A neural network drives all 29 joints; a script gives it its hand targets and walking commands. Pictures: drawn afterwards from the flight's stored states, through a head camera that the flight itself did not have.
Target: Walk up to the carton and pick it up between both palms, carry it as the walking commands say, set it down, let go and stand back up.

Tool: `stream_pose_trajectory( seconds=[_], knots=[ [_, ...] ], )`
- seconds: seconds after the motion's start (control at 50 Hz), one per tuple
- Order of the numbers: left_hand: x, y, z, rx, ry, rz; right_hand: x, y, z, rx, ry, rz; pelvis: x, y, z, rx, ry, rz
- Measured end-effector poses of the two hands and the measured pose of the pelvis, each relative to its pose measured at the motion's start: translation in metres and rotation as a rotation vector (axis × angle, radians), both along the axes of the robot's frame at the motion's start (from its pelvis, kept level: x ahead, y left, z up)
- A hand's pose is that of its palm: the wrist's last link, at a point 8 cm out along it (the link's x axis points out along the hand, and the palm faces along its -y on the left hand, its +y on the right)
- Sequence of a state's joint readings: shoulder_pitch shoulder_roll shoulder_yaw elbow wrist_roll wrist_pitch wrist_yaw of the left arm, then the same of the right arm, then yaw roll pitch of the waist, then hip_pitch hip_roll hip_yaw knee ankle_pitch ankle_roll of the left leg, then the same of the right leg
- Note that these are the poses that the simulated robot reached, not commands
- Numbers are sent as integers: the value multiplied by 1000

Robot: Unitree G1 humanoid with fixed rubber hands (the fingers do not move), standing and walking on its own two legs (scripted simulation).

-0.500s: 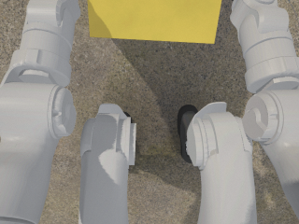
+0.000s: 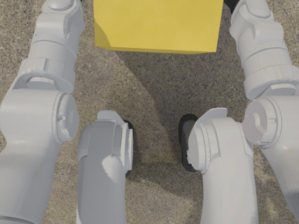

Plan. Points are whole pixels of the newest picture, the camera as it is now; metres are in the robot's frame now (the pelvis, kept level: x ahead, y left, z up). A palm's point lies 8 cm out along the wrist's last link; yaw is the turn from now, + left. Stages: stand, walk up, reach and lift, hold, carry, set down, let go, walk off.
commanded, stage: set down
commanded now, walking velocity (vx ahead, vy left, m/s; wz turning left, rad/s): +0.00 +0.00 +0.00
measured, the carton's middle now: out of the picture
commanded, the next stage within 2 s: none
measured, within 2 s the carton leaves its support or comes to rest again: neither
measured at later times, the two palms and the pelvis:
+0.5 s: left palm out of the picture +0.55 +0.17 -0.18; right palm out of the picture +0.54 -0.16 -0.17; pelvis +0.00 +0.00 -0.01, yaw +0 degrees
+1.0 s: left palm out of the picture +0.54 +0.20 -0.18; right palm (256, 4) +0.53 -0.19 -0.17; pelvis -0.02 +0.00 -0.01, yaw +0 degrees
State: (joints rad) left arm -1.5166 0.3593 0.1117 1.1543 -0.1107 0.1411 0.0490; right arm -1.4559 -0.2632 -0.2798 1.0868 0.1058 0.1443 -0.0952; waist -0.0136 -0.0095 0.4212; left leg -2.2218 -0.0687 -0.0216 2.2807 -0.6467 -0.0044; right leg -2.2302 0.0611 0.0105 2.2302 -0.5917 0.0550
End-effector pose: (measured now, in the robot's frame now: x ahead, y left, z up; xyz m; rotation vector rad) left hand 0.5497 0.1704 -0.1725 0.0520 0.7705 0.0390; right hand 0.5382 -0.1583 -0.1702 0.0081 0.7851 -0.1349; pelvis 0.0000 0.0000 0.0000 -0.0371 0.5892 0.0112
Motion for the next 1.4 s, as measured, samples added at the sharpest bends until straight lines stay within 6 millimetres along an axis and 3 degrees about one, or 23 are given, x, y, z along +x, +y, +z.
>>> stream_pose_trajectory(
  seconds=[0.38,0.66,0.86,1.0,1.14,1.3,1.4],
  knots=[
    [-3,-2,-8,-19,-23,12,3,-1,-4,-15,9,42,6,-2,-8,2,9,-5],
    [-8,0,-13,18,-19,-4,-2,-1,-7,-31,-16,21,-1,-2,-1,3,-2,1],
    [-28,15,-32,62,15,28,-12,-27,-12,-58,-12,-49,-11,-4,-2,5,-53,4],
    [-12,30,-8,61,-38,57,-10,-31,-3,-46,-26,-66,-16,-4,-6,3,-68,2],
    [-1,26,0,47,-50,51,-10,-24,-9,-35,-17,-50,-15,-3,-3,4,-54,5],
    [-6,26,17,44,-81,57,-2,-33,30,-49,-106,-57,-13,-4,18,7,-54,-1],
    [-8,34,52,54,-115,72,-1,-29,64,-34,-139,-57,-15,-5,36,10,-75,-2]
  ],
)
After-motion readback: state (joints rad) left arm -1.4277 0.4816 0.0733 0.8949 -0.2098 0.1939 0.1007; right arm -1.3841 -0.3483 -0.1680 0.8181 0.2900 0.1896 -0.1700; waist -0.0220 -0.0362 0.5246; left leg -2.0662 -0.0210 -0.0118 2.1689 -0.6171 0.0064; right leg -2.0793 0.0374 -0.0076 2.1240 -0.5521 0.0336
